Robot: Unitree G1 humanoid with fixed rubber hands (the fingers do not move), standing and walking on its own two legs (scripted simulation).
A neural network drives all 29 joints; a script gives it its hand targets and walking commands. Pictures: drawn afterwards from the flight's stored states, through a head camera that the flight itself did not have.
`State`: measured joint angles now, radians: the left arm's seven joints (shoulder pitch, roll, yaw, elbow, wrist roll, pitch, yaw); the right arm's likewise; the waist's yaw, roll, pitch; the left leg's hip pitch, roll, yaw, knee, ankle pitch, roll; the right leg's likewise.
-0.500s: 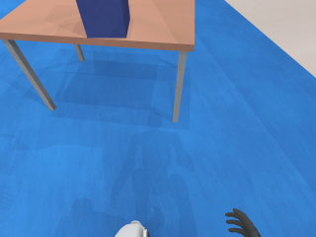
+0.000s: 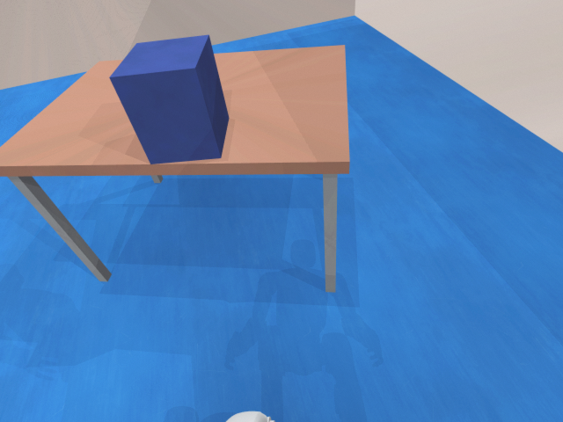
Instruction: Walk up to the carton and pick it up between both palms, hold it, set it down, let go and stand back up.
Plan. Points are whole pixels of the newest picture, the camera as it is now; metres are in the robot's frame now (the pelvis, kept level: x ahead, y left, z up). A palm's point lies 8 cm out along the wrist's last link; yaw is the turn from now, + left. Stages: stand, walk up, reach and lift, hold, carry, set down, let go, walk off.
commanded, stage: walk up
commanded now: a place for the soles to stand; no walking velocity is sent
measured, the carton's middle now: (179, 101) +0.89 +0.32 +0.05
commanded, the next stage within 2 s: none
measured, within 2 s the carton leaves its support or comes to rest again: neither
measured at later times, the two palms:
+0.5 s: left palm (85, 354) +0.28 +0.40 -0.11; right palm (385, 364) +0.25 -0.13 -0.09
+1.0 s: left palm (55, 308) +0.36 +0.48 -0.09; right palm (326, 293) +0.40 -0.04 -0.12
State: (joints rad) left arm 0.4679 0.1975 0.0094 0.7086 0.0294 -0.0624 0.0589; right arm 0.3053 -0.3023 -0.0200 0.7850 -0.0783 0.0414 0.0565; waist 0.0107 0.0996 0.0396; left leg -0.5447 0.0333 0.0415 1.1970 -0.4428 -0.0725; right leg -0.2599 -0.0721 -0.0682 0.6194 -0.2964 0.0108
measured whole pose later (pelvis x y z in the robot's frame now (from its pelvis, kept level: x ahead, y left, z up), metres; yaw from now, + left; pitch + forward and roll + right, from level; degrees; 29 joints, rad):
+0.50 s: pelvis +0.20 +0.14 +0.01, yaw -4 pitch -4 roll -2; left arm 0.39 0.27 0.02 0.69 0.05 -0.02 0.03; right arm 0.30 -0.26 -0.03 0.75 -0.02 0.00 0.02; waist -0.04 -0.01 0.08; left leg -0.27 0.04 0.14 0.57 -0.23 0.07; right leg -0.45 -0.01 0.01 1.12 -0.44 0.00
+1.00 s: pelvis +0.32 +0.23 +0.00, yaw -4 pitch -2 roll +1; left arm 0.43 0.20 0.03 0.72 0.04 -0.05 0.08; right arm 0.25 -0.32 -0.04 0.75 -0.07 0.08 0.06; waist 0.02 0.08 0.08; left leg -0.57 0.09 -0.06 1.07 -0.35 -0.08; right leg -0.26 -0.10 -0.02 0.58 -0.27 0.03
